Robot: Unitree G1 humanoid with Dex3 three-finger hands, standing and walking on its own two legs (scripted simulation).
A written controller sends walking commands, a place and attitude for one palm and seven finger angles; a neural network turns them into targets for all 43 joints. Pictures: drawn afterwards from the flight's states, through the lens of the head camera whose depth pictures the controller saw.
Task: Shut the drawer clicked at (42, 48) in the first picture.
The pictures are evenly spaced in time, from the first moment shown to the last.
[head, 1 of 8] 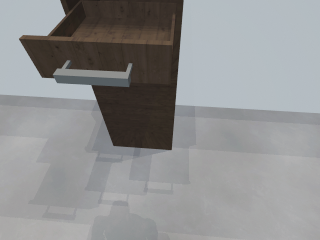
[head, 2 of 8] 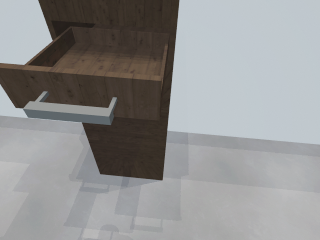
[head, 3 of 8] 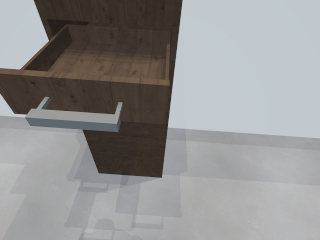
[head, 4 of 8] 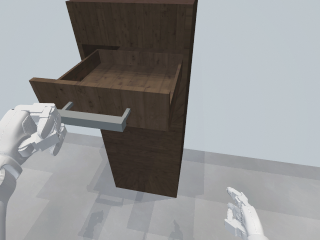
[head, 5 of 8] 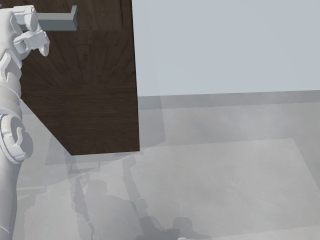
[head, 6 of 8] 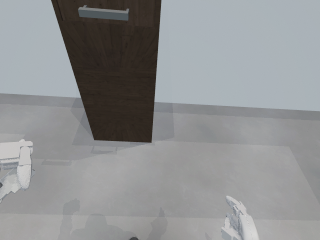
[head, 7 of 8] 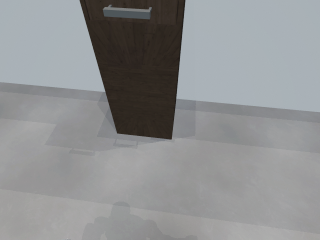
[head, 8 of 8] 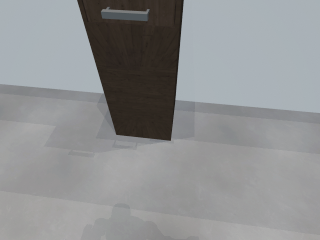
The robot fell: no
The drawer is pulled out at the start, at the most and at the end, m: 0.30 0.30 0.00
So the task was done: yes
